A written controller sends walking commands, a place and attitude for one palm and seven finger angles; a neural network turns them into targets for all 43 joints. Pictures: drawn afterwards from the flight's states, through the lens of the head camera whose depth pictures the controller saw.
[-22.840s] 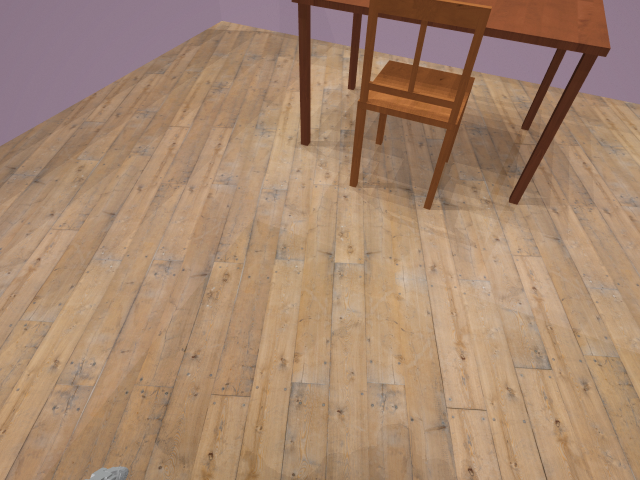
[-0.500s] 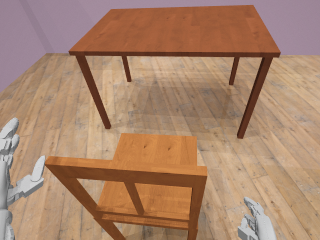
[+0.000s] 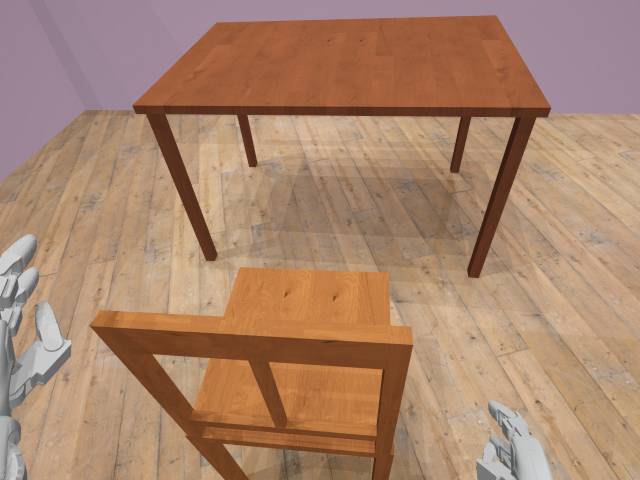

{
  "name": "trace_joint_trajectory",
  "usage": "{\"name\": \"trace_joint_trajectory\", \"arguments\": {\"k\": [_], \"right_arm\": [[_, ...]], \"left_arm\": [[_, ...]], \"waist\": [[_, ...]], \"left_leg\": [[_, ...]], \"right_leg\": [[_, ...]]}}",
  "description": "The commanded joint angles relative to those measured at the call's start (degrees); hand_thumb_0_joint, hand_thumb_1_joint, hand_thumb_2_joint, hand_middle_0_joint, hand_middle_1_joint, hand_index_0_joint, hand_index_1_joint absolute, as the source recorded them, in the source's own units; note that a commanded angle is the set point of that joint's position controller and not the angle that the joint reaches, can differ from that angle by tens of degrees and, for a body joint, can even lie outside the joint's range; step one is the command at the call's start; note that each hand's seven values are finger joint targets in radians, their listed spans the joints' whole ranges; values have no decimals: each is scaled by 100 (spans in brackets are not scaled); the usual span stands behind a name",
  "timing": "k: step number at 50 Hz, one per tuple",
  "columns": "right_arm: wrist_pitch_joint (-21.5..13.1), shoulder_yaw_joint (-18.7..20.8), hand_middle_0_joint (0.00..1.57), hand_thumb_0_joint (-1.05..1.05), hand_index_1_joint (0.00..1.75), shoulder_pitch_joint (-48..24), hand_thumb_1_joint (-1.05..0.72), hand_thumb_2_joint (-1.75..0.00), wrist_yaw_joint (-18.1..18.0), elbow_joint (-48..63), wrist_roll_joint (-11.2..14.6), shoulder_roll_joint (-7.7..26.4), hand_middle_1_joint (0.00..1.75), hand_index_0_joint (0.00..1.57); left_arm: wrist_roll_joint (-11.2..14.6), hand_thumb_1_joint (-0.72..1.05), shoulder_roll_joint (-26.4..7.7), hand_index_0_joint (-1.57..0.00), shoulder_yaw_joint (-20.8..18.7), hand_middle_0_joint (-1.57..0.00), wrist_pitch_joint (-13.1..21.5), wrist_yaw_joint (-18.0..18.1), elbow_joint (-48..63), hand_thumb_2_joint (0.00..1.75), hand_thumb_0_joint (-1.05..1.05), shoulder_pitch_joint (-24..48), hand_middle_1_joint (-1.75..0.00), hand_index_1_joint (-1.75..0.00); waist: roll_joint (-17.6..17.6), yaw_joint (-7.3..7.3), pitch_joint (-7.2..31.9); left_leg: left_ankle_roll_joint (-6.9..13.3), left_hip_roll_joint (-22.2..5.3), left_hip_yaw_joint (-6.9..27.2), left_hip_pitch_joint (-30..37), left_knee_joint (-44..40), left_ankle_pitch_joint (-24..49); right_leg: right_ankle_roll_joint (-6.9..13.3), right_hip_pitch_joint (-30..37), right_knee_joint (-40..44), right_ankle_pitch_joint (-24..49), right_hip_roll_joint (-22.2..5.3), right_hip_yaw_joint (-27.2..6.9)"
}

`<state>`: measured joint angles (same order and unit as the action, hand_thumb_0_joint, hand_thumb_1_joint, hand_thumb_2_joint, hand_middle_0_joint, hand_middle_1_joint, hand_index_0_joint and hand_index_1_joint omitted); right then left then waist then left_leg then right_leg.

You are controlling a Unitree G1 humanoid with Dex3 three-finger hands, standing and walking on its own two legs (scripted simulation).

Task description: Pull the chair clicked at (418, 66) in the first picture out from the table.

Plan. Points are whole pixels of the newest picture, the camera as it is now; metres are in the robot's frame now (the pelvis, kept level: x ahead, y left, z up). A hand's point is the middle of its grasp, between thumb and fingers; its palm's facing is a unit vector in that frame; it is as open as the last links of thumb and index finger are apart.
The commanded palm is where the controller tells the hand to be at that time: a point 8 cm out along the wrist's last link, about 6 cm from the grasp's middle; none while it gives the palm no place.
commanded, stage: step back with the hand held close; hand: left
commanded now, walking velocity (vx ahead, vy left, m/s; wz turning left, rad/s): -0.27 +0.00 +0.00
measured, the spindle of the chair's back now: (270, 392) +0.27 +0.13 -0.11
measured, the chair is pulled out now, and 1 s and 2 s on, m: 0.61 0.61 0.61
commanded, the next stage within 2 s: stop stepping back and stand still in 2.00 s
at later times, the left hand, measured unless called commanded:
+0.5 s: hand (34, 387) +0.15 +0.28 +0.15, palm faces +0.42 -0.74 -0.53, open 7.4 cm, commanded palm +0.09 +0.31 +0.18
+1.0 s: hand (0, 426) +0.11 +0.28 +0.16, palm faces +0.49 -0.72 -0.50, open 7.4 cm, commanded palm +0.05 +0.31 +0.18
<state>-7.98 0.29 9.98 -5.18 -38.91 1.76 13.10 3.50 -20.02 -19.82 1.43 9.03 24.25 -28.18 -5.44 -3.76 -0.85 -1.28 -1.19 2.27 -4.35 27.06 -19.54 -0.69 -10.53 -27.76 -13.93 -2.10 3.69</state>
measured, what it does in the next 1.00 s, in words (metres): shifts its weight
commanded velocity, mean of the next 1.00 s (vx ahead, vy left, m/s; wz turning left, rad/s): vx -0.30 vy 0.00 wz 0.03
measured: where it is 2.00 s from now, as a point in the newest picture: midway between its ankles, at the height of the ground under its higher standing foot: outside the picture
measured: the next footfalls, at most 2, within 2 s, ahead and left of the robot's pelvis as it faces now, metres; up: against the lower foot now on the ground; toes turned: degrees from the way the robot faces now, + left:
right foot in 1.68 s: -0.09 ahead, -0.13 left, +0.00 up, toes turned +2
left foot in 1.96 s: -0.12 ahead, +0.11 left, +0.00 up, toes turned +1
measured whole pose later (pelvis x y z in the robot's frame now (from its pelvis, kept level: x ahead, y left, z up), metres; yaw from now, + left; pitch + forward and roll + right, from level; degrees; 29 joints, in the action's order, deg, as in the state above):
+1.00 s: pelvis -0.09 +0.01 -0.02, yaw +0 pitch +0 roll +0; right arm -6.1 1.3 12.1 -5.1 -35.2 0.9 12.0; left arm 0.8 -23.0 -25.8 8.9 11.0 30.0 -30.5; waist -0.9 -1.4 -2.2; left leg -0.4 -0.5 1.6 -21.4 37.8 -16.8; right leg -0.9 -25.0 -32.4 -7.4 -2.2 2.0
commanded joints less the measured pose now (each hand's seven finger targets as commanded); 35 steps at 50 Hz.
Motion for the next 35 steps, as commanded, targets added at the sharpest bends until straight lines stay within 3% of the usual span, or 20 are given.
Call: {"name": "trace_joint_trajectory", "arguments": {"k": [1,2,3,5,8,10,12,13,19,23,26,30,33,35], "right_arm": [[-179,227,20,0,30,-561,-90,-90,-37,1081,29,712,30,20],[-86,249,20,0,30,-557,-90,-90,-36,967,-2,639,30,20],[-38,269,20,0,30,-549,-90,-90,-17,1052,5,701,30,20],[104,248,20,0,30,-637,-90,-90,-8,1128,-35,642,30,20],[259,287,20,0,30,-714,-90,-90,-2,1253,-32,638,30,20],[318,288,20,0,30,-752,-90,-90,-14,1331,-28,566,30,20],[356,314,20,0,30,-721,-90,-90,-30,1378,-14,544,30,20],[342,347,20,0,30,-747,-90,-90,-55,1347,7,548,30,20],[279,336,20,0,30,-616,-90,-90,-116,1333,1,506,30,20],[224,369,20,0,30,-596,-90,-90,-148,1263,-10,546,30,20],[199,329,20,0,30,-488,-90,-90,-130,1310,-42,565,30,20],[136,289,20,0,30,-427,-90,-90,-145,1334,-75,598,30,20],[92,310,20,0,30,-414,-90,-90,-152,1316,-59,624,30,20],[49,287,20,0,30,-361,-90,-90,-124,1385,-73,641,30,20]], "left_arm": [[50,90,-1794,-20,-1376,-20,681,106,1434,90,0,1413,-30,-30],[-7,90,-1411,-20,-1142,-20,704,59,869,90,0,939,-30,-30],[-14,90,-1415,-20,-1133,-20,746,28,1012,90,0,963,-30,-30],[-56,90,-1035,-20,-870,-20,736,10,732,90,0,248,-30,-30],[-99,90,-1122,-20,-938,-20,739,59,1052,90,0,-143,-30,-30],[-122,90,-1205,-20,-1035,-20,751,110,1233,90,0,-359,-30,-30],[-121,90,-1336,-20,-1160,-20,754,148,1423,90,0,-439,-30,-30],[-122,90,-1529,-20,-1320,-20,770,181,1523,90,0,-410,-30,-30],[-104,90,-1370,-20,-1240,-20,824,246,1505,90,0,-535,-30,-30],[-133,90,-1394,-20,-1235,-20,795,294,1430,90,0,-408,-30,-30],[-164,90,-1305,-20,-1094,-20,798,297,1504,90,0,-211,-30,-30],[-224,90,-1376,-20,-1130,-20,842,343,1602,90,0,2,-30,-30],[-264,90,-1488,-20,-1267,-20,890,366,1503,90,0,-13,-30,-30],[-272,90,-1386,-20,-1167,-20,933,348,1671,90,0,70,-30,-30]], "waist": [[300,209,-266],[591,273,-149],[472,273,47],[397,260,281],[202,249,688],[320,229,842],[452,230,989],[341,238,1030],[154,265,948],[198,276,721],[391,277,527],[244,284,326],[166,285,267],[123,286,254]], "left_leg": [[266,-306,-87,-783,-337,1120],[252,-270,-15,-727,-313,961],[244,-256,-10,-695,-365,923],[255,-318,-16,-652,-453,1335],[256,-432,27,-657,-499,1943],[251,-498,55,-697,-446,2314],[228,-502,92,-809,-375,2298],[245,-522,88,-819,-403,2214],[257,-548,172,-1313,-377,1616],[286,-513,188,-1731,-402,780],[293,-393,192,-2002,-350,-52],[366,-369,235,-2390,-472,-960],[418,-426,318,-2633,-566,-1242],[417,-430,359,-2774,-576,-1324]], "right_leg": [[221,-88,749,1475,-408,-797],[261,-8,761,1509,-517,-783],[275,70,731,1528,-549,-871],[210,283,526,1710,-526,-655],[160,515,295,2035,-526,-526],[128,562,146,2281,-512,-457],[130,613,63,2332,-525,-488],[116,593,26,2316,-533,-494],[79,507,-76,1917,-475,-480],[71,383,40,1509,-441,-596],[88,106,302,563,-448,-781],[68,-41,499,-502,-397,-880],[53,31,497,-735,-334,-857],[45,62,419,-812,-292,-841]]}}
